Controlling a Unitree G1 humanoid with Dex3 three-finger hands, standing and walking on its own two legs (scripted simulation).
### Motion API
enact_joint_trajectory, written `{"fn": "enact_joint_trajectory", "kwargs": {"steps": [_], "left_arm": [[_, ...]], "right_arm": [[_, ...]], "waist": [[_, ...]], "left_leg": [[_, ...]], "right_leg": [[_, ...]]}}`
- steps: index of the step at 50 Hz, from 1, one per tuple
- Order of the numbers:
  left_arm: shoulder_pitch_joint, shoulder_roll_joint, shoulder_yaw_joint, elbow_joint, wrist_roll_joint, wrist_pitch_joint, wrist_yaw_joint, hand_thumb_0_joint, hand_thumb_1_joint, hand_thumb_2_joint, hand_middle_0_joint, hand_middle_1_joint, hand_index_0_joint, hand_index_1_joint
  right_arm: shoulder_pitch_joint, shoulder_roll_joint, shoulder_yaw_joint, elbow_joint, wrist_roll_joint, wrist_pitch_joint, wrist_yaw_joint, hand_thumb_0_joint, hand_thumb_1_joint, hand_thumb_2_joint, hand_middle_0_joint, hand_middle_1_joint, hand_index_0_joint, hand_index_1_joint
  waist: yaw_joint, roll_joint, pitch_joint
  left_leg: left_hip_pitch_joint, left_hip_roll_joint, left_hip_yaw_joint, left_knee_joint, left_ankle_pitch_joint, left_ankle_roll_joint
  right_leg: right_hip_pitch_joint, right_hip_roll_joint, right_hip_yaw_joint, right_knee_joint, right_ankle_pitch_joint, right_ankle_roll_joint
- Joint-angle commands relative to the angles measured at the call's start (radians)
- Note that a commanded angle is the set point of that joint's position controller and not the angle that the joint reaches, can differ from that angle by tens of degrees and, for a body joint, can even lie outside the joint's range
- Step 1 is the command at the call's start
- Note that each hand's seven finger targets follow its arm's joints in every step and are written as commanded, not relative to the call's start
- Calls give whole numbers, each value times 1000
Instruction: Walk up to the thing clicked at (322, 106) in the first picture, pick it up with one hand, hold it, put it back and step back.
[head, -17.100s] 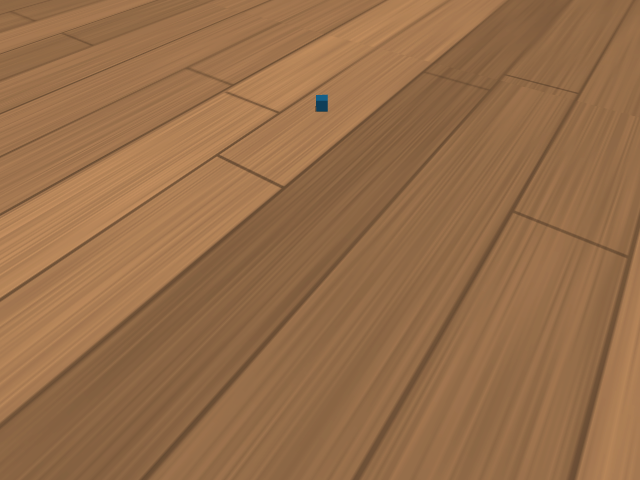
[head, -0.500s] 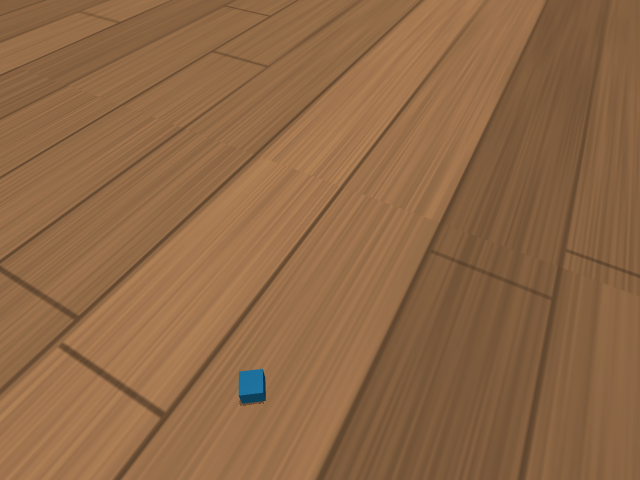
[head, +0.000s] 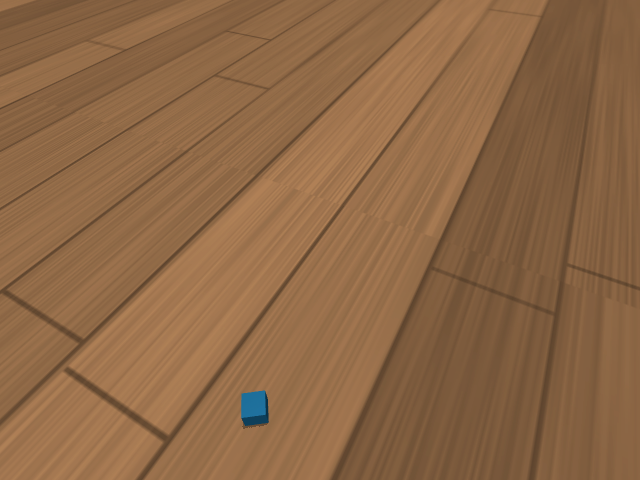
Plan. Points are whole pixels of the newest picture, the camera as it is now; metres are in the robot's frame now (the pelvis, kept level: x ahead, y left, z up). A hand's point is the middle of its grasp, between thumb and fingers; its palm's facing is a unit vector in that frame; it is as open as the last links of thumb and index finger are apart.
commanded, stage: walk up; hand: left
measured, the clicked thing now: (255, 408) +0.47 +0.25 -0.74
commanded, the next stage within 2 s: stand in 0.62 s
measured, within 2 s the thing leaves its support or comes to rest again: neither
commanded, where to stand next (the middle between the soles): +0.10 +0.00 m, yaw +2 degrees
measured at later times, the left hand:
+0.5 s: hand out of the picture +0.07 +0.26 -0.15, palm faces -0.01 -0.94 -0.33, open 7.4 cm
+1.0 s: hand out of the picture +0.08 +0.26 -0.15, palm faces -0.01 -0.94 -0.34, open 7.4 cm
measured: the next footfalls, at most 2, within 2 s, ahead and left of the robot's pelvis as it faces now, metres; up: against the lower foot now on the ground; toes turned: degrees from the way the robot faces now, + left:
none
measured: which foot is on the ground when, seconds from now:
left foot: down 0.00-1.00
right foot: down 0.00-1.00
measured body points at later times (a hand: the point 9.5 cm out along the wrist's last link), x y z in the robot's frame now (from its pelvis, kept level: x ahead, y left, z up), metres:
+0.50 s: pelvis +0.01 +0.00 +0.00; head +0.01 +0.00 +0.45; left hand +0.07 +0.31 -0.13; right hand +0.08 -0.30 -0.13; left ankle +0.01 +0.13 -0.74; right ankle +0.00 -0.14 -0.74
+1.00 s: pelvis +0.01 +0.00 +0.01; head +0.02 +0.00 +0.45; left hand +0.08 +0.31 -0.13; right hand +0.09 -0.30 -0.12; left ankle +0.01 +0.14 -0.74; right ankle +0.00 -0.14 -0.74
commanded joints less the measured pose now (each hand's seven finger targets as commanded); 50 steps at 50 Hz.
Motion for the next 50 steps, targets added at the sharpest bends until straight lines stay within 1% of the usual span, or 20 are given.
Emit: {"fn": "enact_joint_trajectory", "kwargs": {"steps": [1,4,10,13,15,18,21,24,30,31,34,36,37,40,41,43,44,45,46,50], "left_arm": [[-55,211,43,-40,5,-15,16,0,900,900,-200,-300,-200,-300],[-45,208,41,-23,5,-11,15,0,900,900,-200,-300,-200,-300],[-51,207,43,-9,11,-11,14,0,900,900,-200,-300,-200,-300],[-45,203,43,-6,12,-10,14,0,900,900,-200,-300,-200,-300],[-37,204,43,-2,13,-11,13,0,900,900,-200,-300,-200,-300],[-40,199,41,-3,11,-10,13,0,900,900,-200,-300,-200,-300],[-27,200,44,1,11,-11,15,0,900,900,-200,-300,-200,-300],[-32,201,44,0,13,-11,16,0,900,900,-200,-300,-200,-300],[-21,202,44,0,14,-11,18,0,900,900,-200,-300,-200,-300],[-23,219,46,-8,12,-13,23,0,900,900,-200,-300,-200,-300],[-8,210,44,-12,11,-16,23,0,900,900,-200,-300,-200,-300],[-10,211,45,-15,11,-14,23,0,900,900,-200,-300,-200,-300],[-15,215,46,-16,10,-13,24,0,900,900,-200,-300,-200,-300],[-7,210,44,-19,11,-11,21,0,900,900,-200,-300,-200,-300],[-14,213,44,-20,11,-11,22,0,900,900,-200,-300,-200,-300],[-9,212,43,-23,12,-11,21,0,900,900,-200,-300,-200,-300],[-11,217,44,-23,12,-11,21,0,900,900,-200,-300,-200,-300],[-12,210,44,-25,13,-11,20,0,900,900,-200,-300,-200,-300],[-12,215,44,-26,15,-10,20,0,900,900,-200,-300,-200,-300],[-4,214,44,-29,12,-10,18,0,900,900,-200,-300,-200,-300]], "right_arm": [[-57,-210,-43,-39,-6,-29,-11,0,-900,-900,200,300,200,300],[-60,-210,-42,-31,-7,-30,-11,0,-900,-900,200,300,200,300],[-51,-211,-44,-25,-8,-27,-12,0,-900,-900,200,300,200,300],[-55,-212,-43,-23,-7,-26,-12,0,-900,-900,200,300,200,300],[-54,-209,-45,-22,-7,-26,-13,0,-900,-900,200,300,200,300],[-50,-211,-46,-17,-8,-26,-13,0,-900,-900,200,300,200,300],[-49,-208,-47,-19,-6,-25,-13,0,-900,-900,200,300,200,300],[-50,-202,-45,-20,-6,-24,-13,0,-900,-900,200,300,200,300],[-54,-202,-48,-26,-6,-22,-13,0,-900,-900,200,300,200,300],[-54,-198,-44,-31,-11,-23,-16,0,-900,-900,200,300,200,300],[-53,-209,-47,-31,-10,-23,-18,0,-900,-900,200,300,200,300],[-57,-201,-44,-35,-9,-23,-18,0,-900,-900,200,300,200,300],[-57,-195,-42,-33,-9,-23,-17,0,-900,-900,200,300,200,300],[-62,-200,-40,-34,-10,-23,-16,0,-900,-900,200,300,200,300],[-61,-195,-39,-35,-9,-22,-15,0,-900,-900,200,300,200,300],[-60,-200,-39,-36,-9,-22,-15,0,-900,-900,200,300,200,300],[-61,-200,-40,-35,-9,-22,-15,0,-900,-900,200,300,200,300],[-62,-204,-40,-39,-11,-21,-15,0,-900,-900,200,300,200,300],[-66,-203,-41,-40,-11,-21,-15,0,-900,-900,200,300,200,300],[-56,-204,-38,-38,-11,-25,-13,0,-900,-900,200,300,200,300]], "waist": [[5,19,-98],[10,34,-93],[0,15,-83],[2,24,-78],[0,10,-89],[0,17,-82],[1,3,-86],[-1,5,-86],[2,4,-99],[-4,-20,-82],[-3,-3,-117],[-4,6,-118],[-5,2,-112],[0,18,-107],[-3,11,-96],[1,9,-97],[-1,4,-91],[-1,13,-98],[-1,6,-102],[1,22,-96]], "left_leg": [[29,83,-79,-108,117,48],[40,90,-87,-128,105,48],[36,84,-85,-134,69,46],[28,84,-89,-141,56,47],[54,83,-85,-133,74,47],[47,82,-88,-143,69,45],[69,83,-84,-134,105,45],[60,81,-83,-136,107,44],[89,85,-78,-127,155,45],[79,101,-91,-127,227,37],[106,100,-79,-105,266,40],[96,97,-76,-112,247,38],[92,96,-82,-124,229,33],[86,95,-78,-127,206,35],[77,96,-85,-137,197,31],[71,94,-83,-138,167,35],[79,96,-85,-139,177,34],[67,94,-81,-133,159,39],[80,98,-85,-135,175,37],[65,95,-84,-138,152,39]], "right_leg": [[26,-82,70,-94,162,-53],[19,-76,66,-96,137,-50],[13,-74,67,-120,112,-49],[16,-75,63,-128,108,-46],[6,-77,65,-127,114,-47],[7,-77,62,-129,127,-42],[-2,-75,61,-129,133,-41],[8,-78,59,-130,148,-39],[9,-82,58,-127,185,-37],[5,-96,60,-121,227,-39],[34,-104,62,-124,280,-38],[45,-104,59,-129,271,-38],[37,-98,57,-128,246,-38],[37,-103,63,-137,227,-40],[33,-96,53,-135,200,-39],[27,-97,57,-148,175,-39],[23,-97,59,-146,172,-40],[32,-102,60,-151,174,-42],[27,-99,57,-140,177,-43],[32,-102,63,-148,168,-46]]}}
